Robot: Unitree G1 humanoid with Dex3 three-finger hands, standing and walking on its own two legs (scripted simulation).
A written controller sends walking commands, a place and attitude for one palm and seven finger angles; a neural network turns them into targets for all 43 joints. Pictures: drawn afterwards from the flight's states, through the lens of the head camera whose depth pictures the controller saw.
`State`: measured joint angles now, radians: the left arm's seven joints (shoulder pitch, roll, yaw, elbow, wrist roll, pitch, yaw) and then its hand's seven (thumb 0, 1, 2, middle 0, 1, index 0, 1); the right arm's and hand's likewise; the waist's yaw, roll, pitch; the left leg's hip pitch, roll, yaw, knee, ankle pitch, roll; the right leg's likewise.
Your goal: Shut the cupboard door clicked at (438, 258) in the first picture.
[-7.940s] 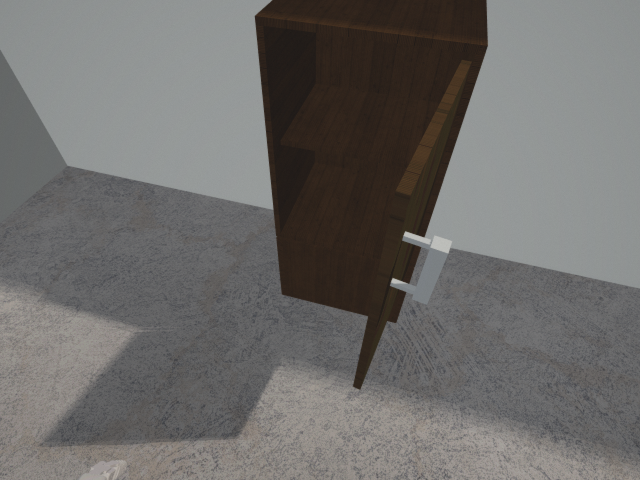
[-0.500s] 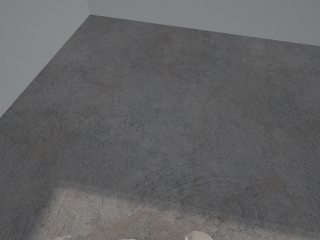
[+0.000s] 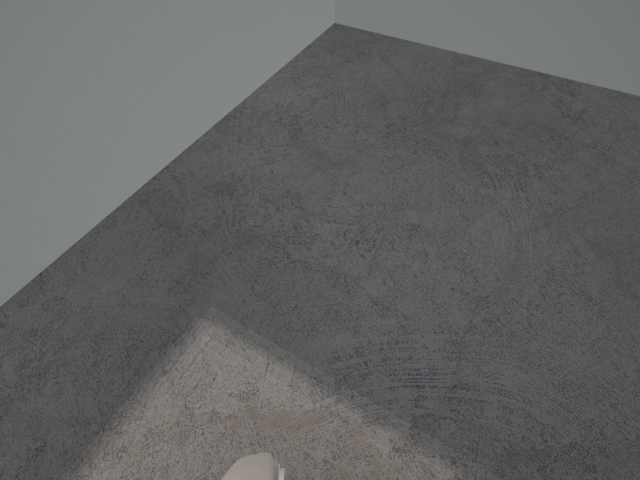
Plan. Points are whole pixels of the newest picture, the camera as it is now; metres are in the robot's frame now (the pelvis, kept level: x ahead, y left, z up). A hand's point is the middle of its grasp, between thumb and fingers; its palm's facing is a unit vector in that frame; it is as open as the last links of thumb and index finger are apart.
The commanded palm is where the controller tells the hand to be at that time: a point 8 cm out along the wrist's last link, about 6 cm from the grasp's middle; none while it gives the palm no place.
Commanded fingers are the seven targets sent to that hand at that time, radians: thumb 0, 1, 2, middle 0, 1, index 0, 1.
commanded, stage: walk to a spot facing it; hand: left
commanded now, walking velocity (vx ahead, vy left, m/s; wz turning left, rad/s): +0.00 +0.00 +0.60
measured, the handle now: out of the picture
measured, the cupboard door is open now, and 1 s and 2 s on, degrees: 81 81 81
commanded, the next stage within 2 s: none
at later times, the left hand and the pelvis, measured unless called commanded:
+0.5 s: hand out of the picture +0.06 +0.26 -0.15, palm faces +0.30 -0.91 -0.28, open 7.4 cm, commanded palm none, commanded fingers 0.00 0.90 0.90 -0.20 -0.30 -0.20 -0.30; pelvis +0.00 +0.01 -0.01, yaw +17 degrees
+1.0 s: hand out of the picture -0.10 +0.19 -0.17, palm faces +0.60 -0.75 -0.28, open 7.4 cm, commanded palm none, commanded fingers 0.00 0.90 0.90 -0.20 -0.30 -0.20 -0.30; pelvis -0.01 +0.00 -0.01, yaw +37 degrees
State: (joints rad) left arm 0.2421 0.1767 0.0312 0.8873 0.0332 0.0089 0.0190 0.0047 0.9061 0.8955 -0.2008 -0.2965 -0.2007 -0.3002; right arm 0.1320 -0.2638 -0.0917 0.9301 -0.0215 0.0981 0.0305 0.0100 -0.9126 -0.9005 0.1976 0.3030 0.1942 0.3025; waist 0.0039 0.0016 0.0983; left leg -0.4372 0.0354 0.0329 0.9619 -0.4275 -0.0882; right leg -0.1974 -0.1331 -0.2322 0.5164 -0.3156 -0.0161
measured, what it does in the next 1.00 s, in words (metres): steps on the spot, turning left: left foot, then right foot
